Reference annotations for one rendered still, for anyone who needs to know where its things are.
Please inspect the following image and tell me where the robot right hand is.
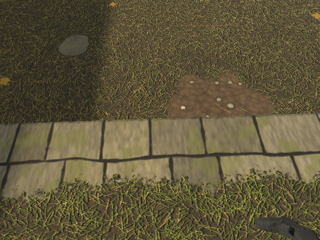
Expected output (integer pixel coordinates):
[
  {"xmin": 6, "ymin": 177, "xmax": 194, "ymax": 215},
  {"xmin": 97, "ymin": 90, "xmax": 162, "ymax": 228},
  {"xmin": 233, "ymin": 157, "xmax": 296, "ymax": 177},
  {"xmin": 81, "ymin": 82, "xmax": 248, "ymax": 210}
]
[{"xmin": 255, "ymin": 216, "xmax": 320, "ymax": 240}]

